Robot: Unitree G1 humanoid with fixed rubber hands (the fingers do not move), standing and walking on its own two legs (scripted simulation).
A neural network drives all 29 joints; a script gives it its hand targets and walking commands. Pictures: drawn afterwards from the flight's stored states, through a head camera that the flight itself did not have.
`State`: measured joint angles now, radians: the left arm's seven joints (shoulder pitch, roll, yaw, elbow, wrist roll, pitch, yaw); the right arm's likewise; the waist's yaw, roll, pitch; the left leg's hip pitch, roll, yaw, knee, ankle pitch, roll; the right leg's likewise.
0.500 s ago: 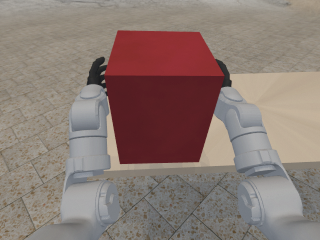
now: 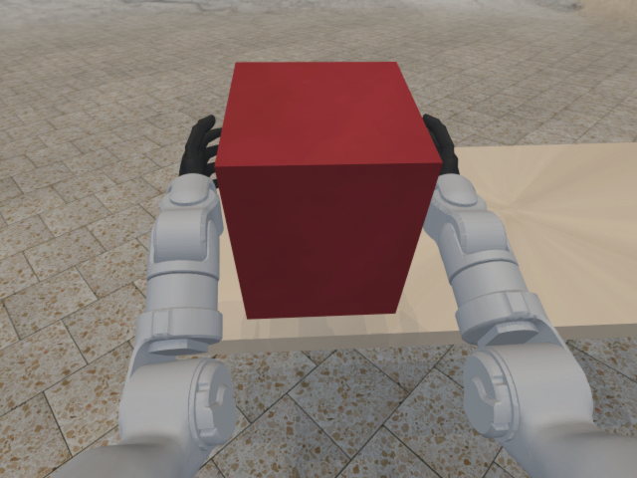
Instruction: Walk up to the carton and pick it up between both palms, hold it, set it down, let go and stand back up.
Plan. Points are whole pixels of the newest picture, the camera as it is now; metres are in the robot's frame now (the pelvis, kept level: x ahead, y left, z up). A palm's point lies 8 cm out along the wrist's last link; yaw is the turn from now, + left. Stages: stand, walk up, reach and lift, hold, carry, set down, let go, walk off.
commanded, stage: set down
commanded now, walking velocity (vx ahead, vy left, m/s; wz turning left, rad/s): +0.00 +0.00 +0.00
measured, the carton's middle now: (319, 194) +0.40 +0.00 +0.21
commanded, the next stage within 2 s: none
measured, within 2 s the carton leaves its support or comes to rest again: neither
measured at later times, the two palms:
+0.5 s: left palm (209, 202) +0.40 +0.14 +0.20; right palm (430, 209) +0.39 -0.15 +0.18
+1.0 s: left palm (217, 215) +0.43 +0.14 +0.16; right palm (421, 215) +0.42 -0.15 +0.16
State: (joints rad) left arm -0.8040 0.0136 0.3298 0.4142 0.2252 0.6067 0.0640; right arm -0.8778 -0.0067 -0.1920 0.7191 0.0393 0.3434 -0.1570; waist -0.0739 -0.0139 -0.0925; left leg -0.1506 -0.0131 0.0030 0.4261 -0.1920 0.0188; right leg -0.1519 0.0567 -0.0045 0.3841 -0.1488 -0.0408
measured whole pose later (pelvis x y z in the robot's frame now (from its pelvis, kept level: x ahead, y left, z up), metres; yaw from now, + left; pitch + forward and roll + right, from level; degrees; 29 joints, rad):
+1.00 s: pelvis +0.03 +0.00 +0.00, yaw +0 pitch -5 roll +0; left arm -0.80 0.00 0.33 0.75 0.25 0.30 0.08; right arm -0.81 0.01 -0.33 0.97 -0.13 0.00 -0.12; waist -0.03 -0.03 -0.02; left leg -0.11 -0.01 0.00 0.41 -0.23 0.02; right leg -0.11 0.06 0.00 0.38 -0.19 -0.04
